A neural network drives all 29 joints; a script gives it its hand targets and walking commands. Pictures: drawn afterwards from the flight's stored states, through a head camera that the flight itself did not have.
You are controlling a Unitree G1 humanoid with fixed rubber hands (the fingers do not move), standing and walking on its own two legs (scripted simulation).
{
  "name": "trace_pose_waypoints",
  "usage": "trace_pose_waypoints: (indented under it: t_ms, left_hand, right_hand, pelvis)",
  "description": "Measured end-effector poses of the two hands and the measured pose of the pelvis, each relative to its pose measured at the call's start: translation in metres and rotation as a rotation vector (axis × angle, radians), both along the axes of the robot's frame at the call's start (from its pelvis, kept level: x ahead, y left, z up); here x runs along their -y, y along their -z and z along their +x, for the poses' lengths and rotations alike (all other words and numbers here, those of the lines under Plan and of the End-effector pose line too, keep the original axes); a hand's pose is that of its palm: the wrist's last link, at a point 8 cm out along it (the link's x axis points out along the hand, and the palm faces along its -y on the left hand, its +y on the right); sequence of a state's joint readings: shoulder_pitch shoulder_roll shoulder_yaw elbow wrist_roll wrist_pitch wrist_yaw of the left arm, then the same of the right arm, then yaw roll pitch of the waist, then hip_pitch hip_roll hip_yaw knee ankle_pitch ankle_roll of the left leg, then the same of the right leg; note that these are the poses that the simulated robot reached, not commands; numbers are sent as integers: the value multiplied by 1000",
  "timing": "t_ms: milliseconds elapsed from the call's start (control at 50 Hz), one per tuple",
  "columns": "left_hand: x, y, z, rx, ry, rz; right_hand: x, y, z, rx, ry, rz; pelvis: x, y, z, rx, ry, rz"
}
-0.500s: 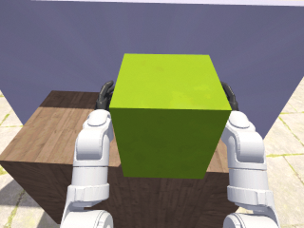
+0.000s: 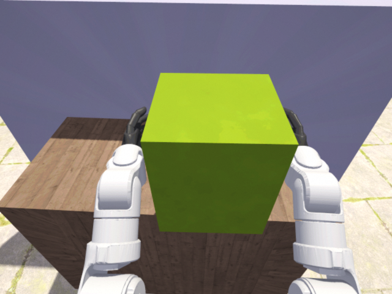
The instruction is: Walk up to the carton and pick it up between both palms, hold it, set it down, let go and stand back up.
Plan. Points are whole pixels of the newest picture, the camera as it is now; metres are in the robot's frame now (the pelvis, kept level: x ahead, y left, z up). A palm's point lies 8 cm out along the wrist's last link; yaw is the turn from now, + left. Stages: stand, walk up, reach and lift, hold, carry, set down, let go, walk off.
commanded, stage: hold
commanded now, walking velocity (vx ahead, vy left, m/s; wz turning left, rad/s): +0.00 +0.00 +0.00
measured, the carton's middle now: (212, 155) +0.35 -0.01 +0.15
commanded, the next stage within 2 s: set down in 0.30 s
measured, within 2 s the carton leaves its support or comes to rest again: neither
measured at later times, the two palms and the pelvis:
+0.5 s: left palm (126, 153) +0.34 +0.16 +0.16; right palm (282, 147) +0.35 -0.14 +0.17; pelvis +0.00 +0.00 +0.00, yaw -1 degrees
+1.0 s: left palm (124, 149) +0.37 +0.17 +0.15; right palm (270, 145) +0.38 -0.13 +0.15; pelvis +0.02 +0.01 +0.00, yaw +0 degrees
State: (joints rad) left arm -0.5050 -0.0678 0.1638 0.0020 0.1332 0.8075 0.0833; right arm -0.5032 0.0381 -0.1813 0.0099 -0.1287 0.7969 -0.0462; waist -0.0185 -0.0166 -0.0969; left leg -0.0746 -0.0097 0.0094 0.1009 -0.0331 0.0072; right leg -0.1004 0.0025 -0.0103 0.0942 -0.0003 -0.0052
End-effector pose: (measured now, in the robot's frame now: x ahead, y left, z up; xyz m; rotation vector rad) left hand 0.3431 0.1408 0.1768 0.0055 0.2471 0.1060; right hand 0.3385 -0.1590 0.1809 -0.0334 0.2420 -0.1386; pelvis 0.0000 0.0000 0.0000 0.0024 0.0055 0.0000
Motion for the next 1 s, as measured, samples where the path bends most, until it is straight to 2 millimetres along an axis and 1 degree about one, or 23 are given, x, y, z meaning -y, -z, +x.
trace_pose_waypoints:
  t_ms: [180, 380, 540, 640, 720, 780, 900, 1000]
  left_hand:
    - [-1, -7, 0, 26, -5, -2]
    - [-5, 2, -1, -3, -17, -10]
    - [-21, 17, 1, -31, -64, -19]
    - [-32, 14, 3, 6, -81, -9]
    - [-37, 11, 8, 18, -83, -3]
    - [-38, 15, 12, 3, -78, -5]
    - [-35, 28, 20, -22, -61, -6]
    - [-30, 29, 25, 2, -53, -4]
  right_hand:
    - [-1, -7, 1, 26, -2, 1]
    - [-5, 1, 3, -3, -16, -10]
    - [-21, 11, 21, -31, -70, -26]
    - [-33, 6, 30, 6, -94, -35]
    - [-38, 4, 35, 18, -97, -37]
    - [-39, 9, 38, 3, -92, -34]
    - [-35, 26, 41, -23, -76, -25]
    - [-29, 29, 43, 1, -67, -24]
  pelvis:
    - [0, 0, 0, -5, 2, 0]
    - [0, 0, 1, -7, 8, 1]
    - [1, 0, 2, -20, 7, 1]
    - [0, 0, 6, -39, 0, 0]
    - [-1, -1, 10, -33, -5, -1]
    - [-3, -1, 13, -24, -8, -2]
    - [-6, -1, 17, -27, -9, -2]
    - [-7, -1, 19, -42, -2, -2]
